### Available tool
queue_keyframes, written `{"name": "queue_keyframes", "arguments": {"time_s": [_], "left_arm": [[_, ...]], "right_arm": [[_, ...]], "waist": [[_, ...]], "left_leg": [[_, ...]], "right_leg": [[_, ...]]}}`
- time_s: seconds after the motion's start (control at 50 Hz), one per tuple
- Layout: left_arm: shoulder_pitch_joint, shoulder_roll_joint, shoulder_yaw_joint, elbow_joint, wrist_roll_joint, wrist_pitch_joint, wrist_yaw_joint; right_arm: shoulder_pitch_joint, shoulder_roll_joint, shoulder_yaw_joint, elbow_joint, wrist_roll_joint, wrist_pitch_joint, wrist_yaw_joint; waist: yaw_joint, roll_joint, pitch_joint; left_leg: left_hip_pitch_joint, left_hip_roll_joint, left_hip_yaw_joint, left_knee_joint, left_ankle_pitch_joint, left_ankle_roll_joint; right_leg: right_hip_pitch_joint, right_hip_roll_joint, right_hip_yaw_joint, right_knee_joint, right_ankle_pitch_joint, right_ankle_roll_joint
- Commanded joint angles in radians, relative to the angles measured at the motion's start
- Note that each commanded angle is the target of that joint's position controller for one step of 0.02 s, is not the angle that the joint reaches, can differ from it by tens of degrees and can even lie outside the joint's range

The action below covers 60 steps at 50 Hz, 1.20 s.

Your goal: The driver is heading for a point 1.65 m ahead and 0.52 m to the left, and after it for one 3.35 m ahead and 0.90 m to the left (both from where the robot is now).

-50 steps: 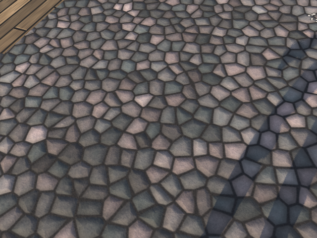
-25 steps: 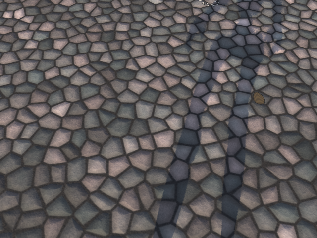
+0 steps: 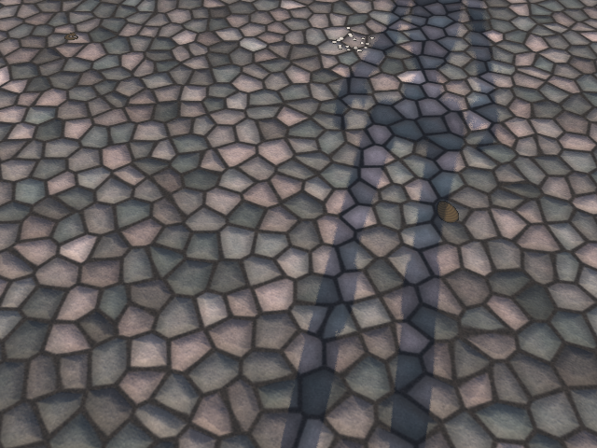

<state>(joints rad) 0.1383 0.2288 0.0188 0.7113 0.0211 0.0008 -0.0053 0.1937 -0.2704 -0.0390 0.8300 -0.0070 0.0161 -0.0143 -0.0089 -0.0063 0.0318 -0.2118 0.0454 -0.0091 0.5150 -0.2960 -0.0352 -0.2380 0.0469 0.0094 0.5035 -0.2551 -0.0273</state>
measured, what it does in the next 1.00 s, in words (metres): shifts its weight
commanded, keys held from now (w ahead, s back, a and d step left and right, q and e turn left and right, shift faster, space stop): no key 0.66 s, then w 0.34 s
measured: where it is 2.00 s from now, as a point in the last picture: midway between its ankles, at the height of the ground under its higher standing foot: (301, 425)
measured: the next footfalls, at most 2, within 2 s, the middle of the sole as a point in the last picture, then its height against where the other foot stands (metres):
left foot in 1.36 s outside the picture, level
right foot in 1.94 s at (350, 356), level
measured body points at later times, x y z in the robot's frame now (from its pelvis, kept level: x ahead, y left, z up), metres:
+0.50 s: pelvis +0.01 +0.01 +0.00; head +0.01 +0.02 +0.45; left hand +0.10 +0.27 -0.13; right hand +0.09 -0.25 -0.13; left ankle -0.01 +0.14 -0.74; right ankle +0.01 -0.10 -0.74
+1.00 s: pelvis +0.07 +0.00 -0.01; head +0.08 -0.01 +0.44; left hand +0.12 +0.26 -0.15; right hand +0.07 -0.26 -0.16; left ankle -0.01 +0.14 -0.73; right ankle +0.01 -0.10 -0.74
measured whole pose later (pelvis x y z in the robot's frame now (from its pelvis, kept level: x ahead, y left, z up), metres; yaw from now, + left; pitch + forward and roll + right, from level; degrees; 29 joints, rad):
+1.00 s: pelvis +0.07 +0.00 -0.01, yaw +1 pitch +1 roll -1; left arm 0.26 0.22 0.05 1.01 -0.03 -0.11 -0.02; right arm 0.36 -0.25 -0.04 1.03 0.03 -0.08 0.00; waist 0.00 0.04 -0.01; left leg -0.19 0.03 -0.04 0.66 -0.43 0.00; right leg -0.20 0.04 -0.01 0.60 -0.42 -0.04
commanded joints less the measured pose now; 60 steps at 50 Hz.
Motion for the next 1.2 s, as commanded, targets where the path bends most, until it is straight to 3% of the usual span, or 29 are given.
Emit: {"name": "queue_keyframes", "arguments": {"time_s": [0.02, 0.08, 0.24, 0.66, 0.68, 0.72, 0.74, 0.78, 0.84, 0.88, 0.92, 0.96, 0.98, 1.0, 1.02, 1.04, 1.06, 1.08, 1.1, 1.14, 1.2], "left_arm": [[-0.034, 0.126, 0.04, -0.056, -0.002, -0.007, 0.011], [-0.011, 0.118, 0.041, -0.038, -0.004, 0.005, 0.018], [0.024, 0.111, 0.047, 0.03, -0.01, -0.001, 0.024], [0.049, 0.111, 0.044, 0.22, -0.019, 0.0, 0.042], [0.065, 0.107, 0.044, 0.236, -0.02, 0.001, 0.043], [0.074, 0.12, 0.05, 0.247, -0.032, 0.003, 0.045], [0.069, 0.12, 0.05, 0.244, -0.034, -0.003, 0.045], [0.076, 0.111, 0.047, 0.244, -0.043, -0.033, 0.04], [0.069, 0.096, 0.044, 0.241, -0.05, -0.078, 0.021], [0.033, 0.069, 0.038, 0.224, -0.052, -0.103, 0.008], [0.033, 0.05, 0.031, 0.212, -0.054, -0.123, -0.003], [0.121, 0.076, 0.04, 0.249, -0.053, -0.131, -0.013], [0.267, 0.108, 0.056, 0.308, -0.058, -0.132, -0.016], [0.466, 0.217, 0.094, 0.376, -0.055, -0.128, -0.014], [0.516, 0.228, 0.091, 0.387, -0.044, -0.116, -0.018], [0.453, 0.131, 0.057, 0.364, -0.029, -0.114, -0.02], [0.42, 0.097, 0.044, 0.347, -0.018, -0.113, -0.018], [0.397, 0.093, 0.035, 0.347, -0.023, -0.11, -0.016], [0.372, 0.073, 0.022, 0.344, -0.028, -0.104, -0.014], [0.32, 0.059, 0.01, 0.325, -0.028, -0.087, -0.001], [0.266, 0.126, 0.018, 0.293, -0.026, -0.088, 0.03]], "right_arm": [[-0.045, -0.118, -0.023, -0.048, -0.009, -0.028, 0.001], [-0.02, -0.106, -0.015, -0.03, -0.005, -0.043, -0.003], [-0.013, -0.103, -0.007, 0.009, -0.001, -0.037, -0.015], [0.004, -0.083, 0.002, 0.148, 0.002, -0.031, -0.021], [0.025, -0.078, 0.003, 0.162, 0.004, -0.029, -0.023], [0.028, -0.091, -0.004, 0.165, 0.017, -0.026, -0.027], [0.023, -0.092, -0.004, 0.156, 0.019, -0.03, -0.029], [0.044, -0.09, -0.004, 0.151, 0.028, -0.057, -0.026], [0.097, -0.1, -0.011, 0.16, 0.035, -0.095, -0.012], [0.153, -0.124, -0.019, 0.172, 0.04, -0.109, -0.003], [0.165, -0.168, -0.03, 0.173, 0.045, -0.113, 0.002], [0.104, -0.15, -0.029, 0.142, 0.041, -0.114, 0.007], [-0.004, -0.142, -0.026, 0.094, 0.037, -0.117, 0.011], [-0.093, -0.111, -0.019, 0.038, 0.032, -0.135, 0.017], [-0.043, -0.066, -0.011, 0.041, 0.024, -0.151, 0.019], [-0.065, -0.087, -0.012, 0.032, 0.046, -0.158, 0.026], [-0.087, -0.066, -0.007, 0.023, 0.072, -0.156, 0.032], [-0.113, -0.048, -0.002, 0.004, 0.07, -0.154, 0.036], [-0.126, -0.046, -0.005, -0.004, 0.053, -0.149, 0.037], [-0.133, -0.019, 0.003, -0.027, 0.034, -0.14, 0.051], [-0.246, 0.021, 0.026, -0.086, 0.018, -0.13, 0.058]], "waist": [[0.015, 0.091, -0.043], [0.008, 0.064, -0.039], [0.001, 0.006, -0.033], [0.004, 0.008, -0.013], [0.004, 0.007, -0.035], [0.007, 0.014, 0.021], [0.007, 0.014, 0.072], [0.004, 0.012, 0.125], [-0.01, 0.04, 0.102], [-0.025, 0.103, 0.094], [-0.002, 0.194, 0.1], [0.05, 0.147, 0.068], [0.122, 0.072, 0.023], [0.191, -0.148, -0.053], [0.17, -0.334, -0.085], [0.14, -0.16, -0.02], [0.12, -0.09, 0.023], [0.099, -0.032, 0.068], [0.076, -0.016, 0.076], [0.043, -0.049, 0.084], [0.044, -0.068, 0.103]], "left_leg": [[-0.045, 0.053, -0.065, -0.116, 0.088, 0.051], [-0.024, 0.038, -0.048, -0.098, 0.12, 0.035], [-0.001, 0.023, -0.038, -0.085, 0.145, 0.04], [0.008, -0.007, -0.016, -0.11, 0.162, 0.039], [0.014, -0.019, -0.003, -0.11, 0.061, 0.044], [-0.053, -0.033, -0.007, -0.094, -0.276, 0.08], [-0.096, -0.022, -0.031, -0.1, -0.388, 0.099], [-0.127, 0.01, -0.086, -0.101, -0.435, 0.132], [-0.069, 0.058, -0.176, -0.113, -0.398, 0.179], [0.021, 0.124, -0.3, -0.184, -0.382, 0.229], [0.081, 0.239, -0.453, -0.231, -0.234, 0.287], [0.038, 0.206, -0.358, -0.13, 0.047, 0.251], [-0.08, 0.115, -0.218, 0.021, 0.242, 0.195], [-0.33, -0.043, -0.006, 0.399, 0.415, 0.103], [-0.622, -0.118, 0.019, 0.677, -0.171, 0.054], [-0.731, -0.064, -0.071, 0.796, -0.27, 0.082], [-0.816, -0.036, -0.082, 0.878, -0.239, 0.104], [-0.881, 0.007, -0.059, 0.856, -0.181, 0.111], [-0.868, 0.045, -0.04, 0.793, -0.116, 0.112], [-0.719, 0.057, 0.02, 0.638, 0.002, 0.083], [-0.389, 0.006, 0.086, 0.26, 0.262, 0.036]], "right_leg": [[0.056, -0.07, 0.071, -0.062, 0.044, -0.012], [0.046, -0.075, 0.08, -0.064, 0.099, -0.022], [0.047, -0.075, 0.072, -0.063, 0.159, -0.006], [0.078, -0.073, 0.053, -0.08, 0.192, 0.003], [0.085, -0.06, 0.039, -0.08, 0.086, 0.0], [0.009, -0.037, 0.031, -0.065, -0.306, -0.028], [-0.048, -0.047, 0.052, -0.072, -0.422, -0.044], [-0.1, -0.073, 0.091, -0.069, -0.456, -0.069], [-0.134, -0.075, 0.098, -0.009, -0.361, -0.08], [-0.203, -0.038, 0.042, 0.081, -0.259, -0.069], [-0.245, -0.028, -0.02, 0.155, -0.146, -0.068], [-0.106, -0.031, -0.011, 0.067, -0.069, -0.078], [0.106, -0.039, 0.04, -0.009, 0.068, -0.094], [0.427, -0.158, 0.288, -0.112, 0.231, -0.154], [0.622, -0.354, 0.569, -0.185, 0.462, -0.242], [0.585, -0.395, 0.567, -0.167, 0.465, -0.266], [0.583, -0.39, 0.49, -0.172, 0.471, -0.268], [0.56, -0.377, 0.412, -0.202, 0.472, -0.249], [0.52, -0.352, 0.336, -0.231, 0.487, -0.21], [0.35, -0.273, 0.221, -0.316, 0.453, -0.167], [0.067, -0.182, 0.079, -0.424, 0.388, -0.143]]}}
Velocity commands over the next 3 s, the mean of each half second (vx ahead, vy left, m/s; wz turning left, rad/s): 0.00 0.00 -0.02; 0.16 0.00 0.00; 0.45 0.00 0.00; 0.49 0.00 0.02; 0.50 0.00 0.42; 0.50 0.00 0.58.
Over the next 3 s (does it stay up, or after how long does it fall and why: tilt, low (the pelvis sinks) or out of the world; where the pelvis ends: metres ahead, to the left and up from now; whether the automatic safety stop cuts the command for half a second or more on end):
stays up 1.15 0.11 -0.01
